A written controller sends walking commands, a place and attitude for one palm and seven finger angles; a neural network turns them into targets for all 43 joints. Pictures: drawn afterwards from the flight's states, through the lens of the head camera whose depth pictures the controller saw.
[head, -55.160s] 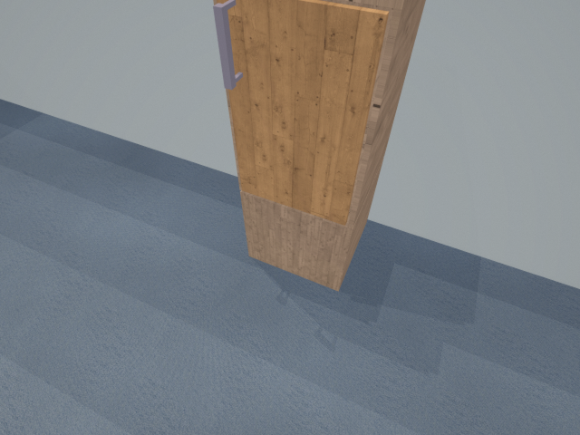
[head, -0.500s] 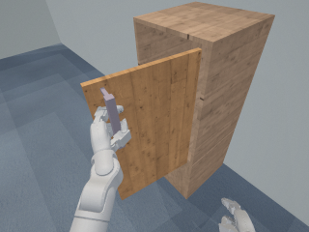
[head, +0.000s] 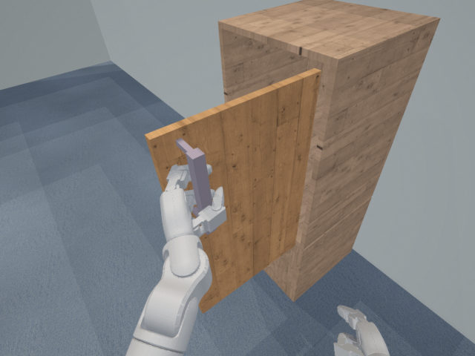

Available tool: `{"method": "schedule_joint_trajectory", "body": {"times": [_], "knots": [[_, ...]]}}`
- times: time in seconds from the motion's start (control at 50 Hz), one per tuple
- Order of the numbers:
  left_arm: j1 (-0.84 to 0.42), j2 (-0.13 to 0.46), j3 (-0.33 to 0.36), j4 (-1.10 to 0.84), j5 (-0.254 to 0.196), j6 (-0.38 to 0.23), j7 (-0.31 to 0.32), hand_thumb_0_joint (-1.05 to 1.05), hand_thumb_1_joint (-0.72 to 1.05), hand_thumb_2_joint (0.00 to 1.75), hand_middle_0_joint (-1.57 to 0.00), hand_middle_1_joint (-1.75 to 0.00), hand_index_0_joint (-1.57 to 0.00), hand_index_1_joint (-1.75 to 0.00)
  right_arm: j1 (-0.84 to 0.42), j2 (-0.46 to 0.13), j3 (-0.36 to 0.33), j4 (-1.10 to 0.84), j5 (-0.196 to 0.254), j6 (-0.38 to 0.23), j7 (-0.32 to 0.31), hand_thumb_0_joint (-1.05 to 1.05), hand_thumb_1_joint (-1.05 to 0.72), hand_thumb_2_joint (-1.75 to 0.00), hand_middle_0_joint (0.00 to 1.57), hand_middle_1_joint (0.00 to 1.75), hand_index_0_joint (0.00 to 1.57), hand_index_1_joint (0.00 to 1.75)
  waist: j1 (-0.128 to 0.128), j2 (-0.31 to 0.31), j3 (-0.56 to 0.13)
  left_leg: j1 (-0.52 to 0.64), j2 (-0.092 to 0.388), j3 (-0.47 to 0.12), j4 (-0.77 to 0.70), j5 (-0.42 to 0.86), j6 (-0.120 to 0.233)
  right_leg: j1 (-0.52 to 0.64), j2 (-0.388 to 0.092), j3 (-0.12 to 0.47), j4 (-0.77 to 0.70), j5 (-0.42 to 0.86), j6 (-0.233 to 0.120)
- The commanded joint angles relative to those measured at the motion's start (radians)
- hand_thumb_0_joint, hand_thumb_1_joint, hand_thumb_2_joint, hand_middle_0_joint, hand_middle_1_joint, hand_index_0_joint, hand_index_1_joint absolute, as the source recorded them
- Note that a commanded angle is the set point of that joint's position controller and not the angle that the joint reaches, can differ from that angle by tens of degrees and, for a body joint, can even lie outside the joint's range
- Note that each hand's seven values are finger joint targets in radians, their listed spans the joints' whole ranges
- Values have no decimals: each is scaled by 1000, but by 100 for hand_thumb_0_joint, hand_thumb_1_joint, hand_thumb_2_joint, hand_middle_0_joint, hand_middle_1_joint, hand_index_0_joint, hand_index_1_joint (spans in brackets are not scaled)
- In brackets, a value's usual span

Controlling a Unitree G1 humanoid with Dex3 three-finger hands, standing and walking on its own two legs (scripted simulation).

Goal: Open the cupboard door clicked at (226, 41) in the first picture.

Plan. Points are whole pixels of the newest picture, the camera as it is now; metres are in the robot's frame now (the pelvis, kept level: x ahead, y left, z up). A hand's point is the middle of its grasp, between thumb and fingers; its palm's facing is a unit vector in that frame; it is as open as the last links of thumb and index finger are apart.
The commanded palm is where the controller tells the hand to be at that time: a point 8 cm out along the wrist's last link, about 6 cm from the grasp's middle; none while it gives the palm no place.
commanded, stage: open thumb and fingers to let go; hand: left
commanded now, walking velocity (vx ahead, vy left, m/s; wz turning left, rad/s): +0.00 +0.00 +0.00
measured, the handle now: (196, 188) +0.34 +0.10 +0.15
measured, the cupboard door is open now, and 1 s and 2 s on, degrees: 89 93 92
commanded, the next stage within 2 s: slide the hand sideways off the handle in 0.60 s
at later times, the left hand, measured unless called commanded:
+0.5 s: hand (214, 205) +0.31 +0.06 +0.15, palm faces +0.27 -0.96 +0.00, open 14.6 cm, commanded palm +0.25 +0.10 +0.14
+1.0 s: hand (217, 229) +0.26 +0.05 +0.15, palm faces -0.21 -0.98 +0.03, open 16.3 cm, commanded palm +0.24 +0.10 +0.14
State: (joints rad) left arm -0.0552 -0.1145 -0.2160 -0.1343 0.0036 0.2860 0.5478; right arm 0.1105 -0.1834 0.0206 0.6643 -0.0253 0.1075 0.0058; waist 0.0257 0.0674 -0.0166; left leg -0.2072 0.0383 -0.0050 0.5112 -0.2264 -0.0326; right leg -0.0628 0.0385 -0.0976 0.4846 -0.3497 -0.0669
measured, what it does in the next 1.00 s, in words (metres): stands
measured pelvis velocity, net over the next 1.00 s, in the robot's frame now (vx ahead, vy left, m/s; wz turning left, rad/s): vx -0.03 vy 0.04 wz -0.01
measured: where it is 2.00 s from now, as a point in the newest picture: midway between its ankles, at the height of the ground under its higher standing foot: outside the picture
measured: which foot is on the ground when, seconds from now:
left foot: down 0.00-1.00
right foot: down 0.00-1.00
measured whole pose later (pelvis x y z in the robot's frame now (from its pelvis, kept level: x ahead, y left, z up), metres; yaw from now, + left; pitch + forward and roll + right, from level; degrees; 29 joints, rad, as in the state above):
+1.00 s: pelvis -0.03 +0.04 +0.00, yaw -1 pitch -6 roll +0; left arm -0.11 0.02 -0.25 -0.02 -0.16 0.18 0.09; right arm 0.15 -0.20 0.05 0.60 0.02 0.10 -0.02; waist 0.01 0.07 0.00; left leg -0.21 0.01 0.03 0.51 -0.19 0.01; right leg -0.08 0.00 -0.07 0.50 -0.31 -0.02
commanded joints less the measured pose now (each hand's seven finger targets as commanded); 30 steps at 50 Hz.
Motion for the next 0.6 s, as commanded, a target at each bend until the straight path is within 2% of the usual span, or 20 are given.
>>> {"method": "schedule_joint_trajectory", "body": {"times": [0.0, 0.02, 0.06, 0.08, 0.16, 0.2, 0.28, 0.32, 0.38, 0.5, 0.52, 0.56, 0.58], "knots": [[-327, -64, -25, -219, 26, -79, -15, 0, 6, 54, -34, -126, -34, -126, -173, -63, -19, -174, 5, -61, -7, 0, -90, -90, 20, 30, 20, 30, 2, -178, -149, 159, -44, 4, 12, 237, 58, -113, -80, 92, -111, 450, 61], [-309, -58, -21, -212, 20, -80, -19, 0, -1, 51, -33, -125, -33, -125, -171, -63, -20, -175, 5, -61, -8, 0, -90, -90, 20, 30, 20, 30, 10, -178, -150, 153, -44, 1, 8, 232, 57, -105, -77, 86, -110, 432, 57], [-326, -50, -10, -203, 16, -84, -24, 0, -15, 45, -32, -124, -32, -124, -173, -62, -18, -173, 5, -60, -11, 0, -90, -90, 20, 30, 20, 30, 8, -180, -159, 163, -45, 3, 6, 228, 57, -109, -77, 88, -116, 421, 58], [-318, -49, -7, -201, 16, -83, -25, 0, -22, 42, -32, -123, -32, -123, -178, -60, -19, -175, 5, -59, -12, 0, -90, -90, 20, 30, 20, 30, 11, -160, -158, 164, -44, 6, 8, 229, 56, -111, -77, 88, -117, 416, 55], [-348, -83, -38, -185, 28, -82, -8, 0, -50, 30, -30, -120, -30, -120, -176, -59, -19, -171, 6, -64, -5, 0, -90, -90, 20, 30, 20, 30, 7, -143, -145, 169, -38, 2, 6, 221, 54, -137, -67, 74, -113, 347, 43], [-352, -92, -45, -183, 35, -79, 4, 0, -50, 30, -30, -120, -30, -120, -174, -59, -22, -168, 5, -66, 0, 0, -90, -90, 20, 30, 20, 30, 8, -136, -158, 176, -36, 0, 7, 227, 51, -136, -62, 66, -105, 333, 37], [-345, -97, -43, -180, 32, -74, 23, 0, -50, 30, -27, -100, -27, -100, -177, -57, -23, -170, 4, -68, 7, 0, -90, -90, 20, 30, 20, 30, 14, -130, -165, 174, -31, 1, 7, 226, 49, -136, -57, 61, -102, 318, 34], [-366, -113, -57, -160, 31, -70, 25, 0, -50, 30, -25, -90, -25, -90, -177, -57, -21, -162, 6, -65, 11, 0, -90, -90, 20, 30, 20, 30, 10, -138, -143, 166, -28, -3, 3, 216, 48, -149, -54, 56, -107, 289, 32], [-409, -98, -42, -144, 30, -71, 36, 0, -50, 30, -22, -75, -22, -75, -188, -59, -22, -158, 5, -66, 9, 0, -90, -90, 20, 30, 20, 30, 8, -141, -133, 164, -27, -3, 3, 189, 48, -167, -53, 61, -119, 232, 32], [-397, -150, -79, -138, 43, -66, 57, 0, -50, 30, -18, -45, -18, -45, -180, -56, -26, -155, 3, -67, 26, 0, -90, -90, 20, 30, 20, 30, 11, -106, -170, 174, -15, -12, 1, 204, 40, -164, -42, 41, -86, 232, 21], [-392, -150, -79, -118, 48, -64, 60, 0, -50, 30, -17, -40, -17, -40, -178, -55, -25, -149, 4, -65, 28, 0, -90, -90, 20, 30, 20, 30, 9, -114, -154, 169, -11, -13, -2, 198, 38, -170, -40, 38, -90, 223, 21], [-414, -141, -70, -130, 43, -65, 68, 0, -50, 30, -15, -30, -15, -30, -182, -57, -26, -151, 4, -65, 29, 0, -90, -90, 20, 30, 20, 30, 9, -119, -171, 170, -12, -13, -3, 188, 40, -169, -40, 39, -89, 211, 22], [-408, -151, -76, -123, 42, -64, 69, 0, -50, 30, -15, -30, -15, -30, -185, -55, -26, -150, 3, -65, 31, 0, -90, -90, 20, 30, 20, 30, 9, -127, -163, 168, -12, -13, -2, 183, 39, -172, -39, 38, -91, 204, 23]]}}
